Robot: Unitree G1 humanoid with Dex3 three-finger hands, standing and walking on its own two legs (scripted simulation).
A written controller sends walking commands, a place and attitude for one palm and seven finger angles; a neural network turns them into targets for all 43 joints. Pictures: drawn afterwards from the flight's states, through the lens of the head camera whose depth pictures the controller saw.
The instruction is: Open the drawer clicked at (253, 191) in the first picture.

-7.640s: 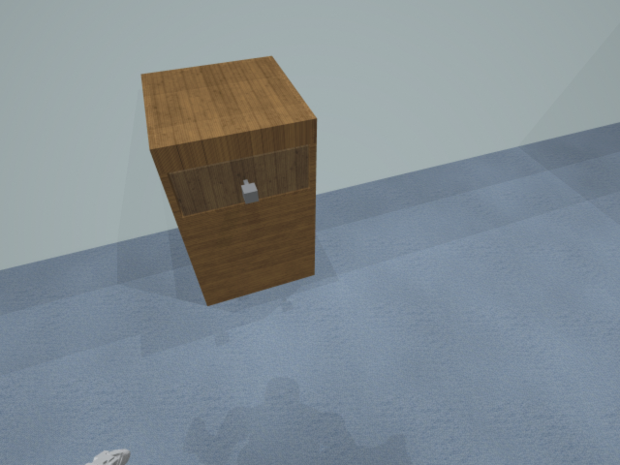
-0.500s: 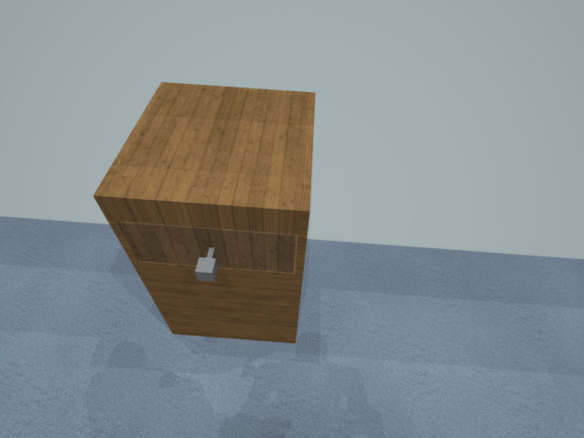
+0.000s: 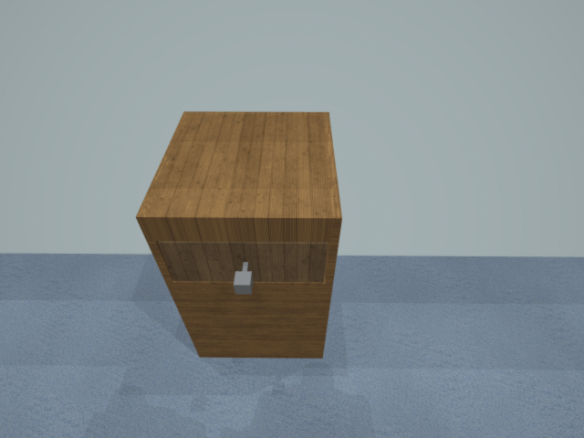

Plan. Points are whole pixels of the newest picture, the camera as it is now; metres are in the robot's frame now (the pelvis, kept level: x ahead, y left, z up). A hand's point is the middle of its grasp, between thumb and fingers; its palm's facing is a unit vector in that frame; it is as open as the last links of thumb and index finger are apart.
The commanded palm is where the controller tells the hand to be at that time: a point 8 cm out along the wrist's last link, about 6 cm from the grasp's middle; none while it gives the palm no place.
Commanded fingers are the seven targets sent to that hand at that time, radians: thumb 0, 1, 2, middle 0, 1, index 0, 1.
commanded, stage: come to a stop and stand still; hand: left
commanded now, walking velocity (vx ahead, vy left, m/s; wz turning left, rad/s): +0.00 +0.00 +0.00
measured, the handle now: (244, 276) +0.52 +0.15 -0.21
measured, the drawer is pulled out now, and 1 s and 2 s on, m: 0.00 0.00 0.00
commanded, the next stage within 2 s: look again from close up in 1.54 s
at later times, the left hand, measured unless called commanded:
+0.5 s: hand out of the picture +0.00 +0.19 -0.17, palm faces +0.03 -0.99 -0.15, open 7.3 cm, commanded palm none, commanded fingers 0.00 0.90 0.90 -0.20 -0.30 -0.20 -0.30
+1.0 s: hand out of the picture +0.03 +0.16 -0.17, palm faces +0.03 -0.98 -0.18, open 7.3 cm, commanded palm none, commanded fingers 0.00 0.90 0.90 -0.20 -0.30 -0.20 -0.30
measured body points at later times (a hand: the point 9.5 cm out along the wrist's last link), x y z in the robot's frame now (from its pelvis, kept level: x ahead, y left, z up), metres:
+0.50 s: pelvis +0.03 +0.04 +0.00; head +0.03 +0.04 +0.45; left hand +0.00 +0.24 -0.16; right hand +0.02 -0.18 -0.15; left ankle +0.01 +0.06 -0.73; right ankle +0.02 -0.14 -0.73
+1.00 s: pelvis +0.04 +0.00 +0.01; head +0.04 +0.00 +0.46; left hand +0.03 +0.22 -0.15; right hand +0.02 -0.21 -0.16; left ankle +0.01 +0.06 -0.73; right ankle +0.02 -0.14 -0.73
